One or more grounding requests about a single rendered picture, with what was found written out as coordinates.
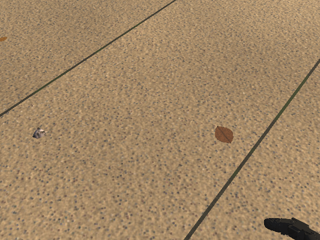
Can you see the robot right hand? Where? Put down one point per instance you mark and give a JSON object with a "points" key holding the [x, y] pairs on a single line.
{"points": [[293, 227]]}

